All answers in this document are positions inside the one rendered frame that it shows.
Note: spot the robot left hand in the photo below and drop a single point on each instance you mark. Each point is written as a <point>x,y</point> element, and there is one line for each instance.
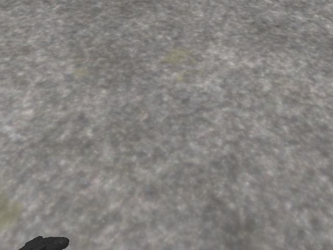
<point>48,243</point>

